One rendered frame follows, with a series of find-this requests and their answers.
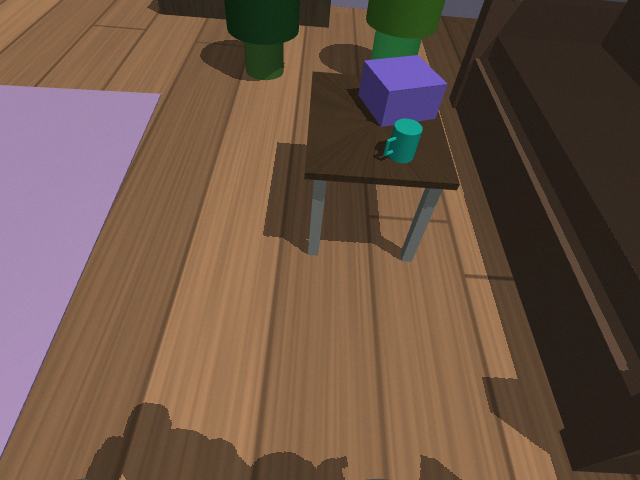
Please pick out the coffee table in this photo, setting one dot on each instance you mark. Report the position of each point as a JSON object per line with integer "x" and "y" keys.
{"x": 345, "y": 143}

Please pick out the sofa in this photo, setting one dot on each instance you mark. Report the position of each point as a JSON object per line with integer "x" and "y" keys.
{"x": 548, "y": 96}

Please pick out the potted plant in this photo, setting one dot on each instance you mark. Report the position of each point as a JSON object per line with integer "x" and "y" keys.
{"x": 401, "y": 24}
{"x": 263, "y": 26}

